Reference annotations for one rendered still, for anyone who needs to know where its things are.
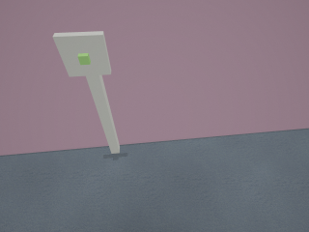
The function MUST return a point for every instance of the panel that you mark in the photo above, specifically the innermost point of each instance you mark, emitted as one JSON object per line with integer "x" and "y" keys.
{"x": 69, "y": 45}

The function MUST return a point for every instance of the button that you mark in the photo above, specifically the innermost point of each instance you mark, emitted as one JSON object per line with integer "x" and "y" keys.
{"x": 84, "y": 58}

